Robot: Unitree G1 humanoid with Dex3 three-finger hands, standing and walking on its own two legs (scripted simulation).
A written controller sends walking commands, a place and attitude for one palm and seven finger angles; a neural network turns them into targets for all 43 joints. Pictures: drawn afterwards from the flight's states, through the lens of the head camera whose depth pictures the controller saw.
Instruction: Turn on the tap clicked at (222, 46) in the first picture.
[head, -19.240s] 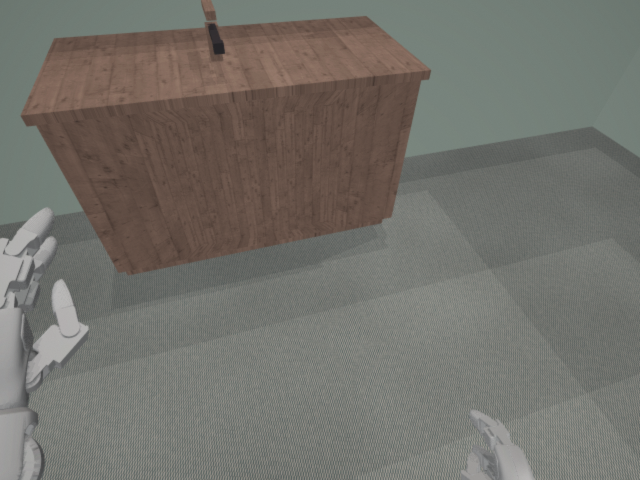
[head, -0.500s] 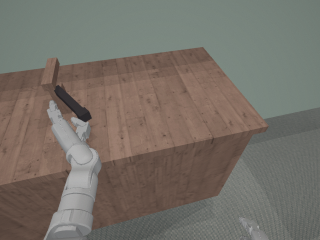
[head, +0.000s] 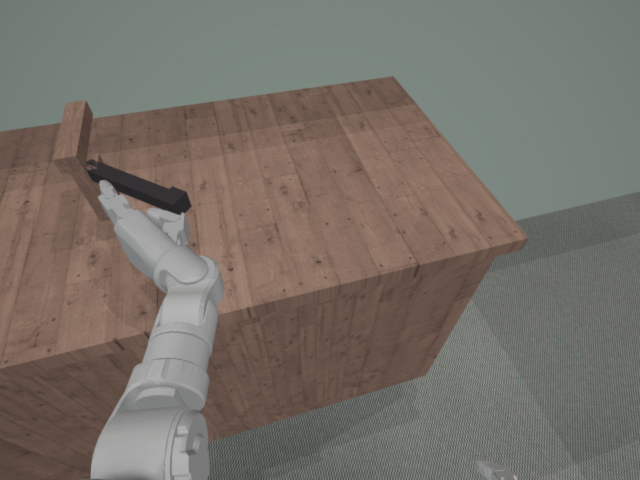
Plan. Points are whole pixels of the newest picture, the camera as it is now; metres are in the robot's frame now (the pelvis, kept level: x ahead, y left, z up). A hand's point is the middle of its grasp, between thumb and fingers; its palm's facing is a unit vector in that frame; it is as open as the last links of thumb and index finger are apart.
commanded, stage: push the lever round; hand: left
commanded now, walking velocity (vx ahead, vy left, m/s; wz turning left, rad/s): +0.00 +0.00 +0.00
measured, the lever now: (175, 202) +0.45 +0.20 +0.10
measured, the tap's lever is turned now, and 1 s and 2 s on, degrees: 48 83 84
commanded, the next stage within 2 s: lift the hand up off the lever in 0.86 s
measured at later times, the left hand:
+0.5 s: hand (204, 202) +0.46 +0.17 +0.09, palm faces +0.81 -0.58 -0.11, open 7.8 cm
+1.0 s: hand (211, 188) +0.49 +0.16 +0.09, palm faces +0.81 -0.58 -0.12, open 7.9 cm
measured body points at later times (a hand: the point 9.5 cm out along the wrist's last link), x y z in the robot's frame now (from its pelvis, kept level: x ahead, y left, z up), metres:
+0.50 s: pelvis +0.01 -0.01 -0.01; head +0.05 -0.01 +0.44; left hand +0.42 +0.19 +0.10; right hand +0.09 -0.25 -0.14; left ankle +0.02 +0.13 -0.71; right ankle +0.00 -0.08 -0.71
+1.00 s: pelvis +0.01 -0.02 -0.01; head +0.07 -0.02 +0.44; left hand +0.44 +0.19 +0.10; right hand +0.05 -0.27 -0.14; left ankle +0.02 +0.13 -0.71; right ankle +0.00 -0.08 -0.71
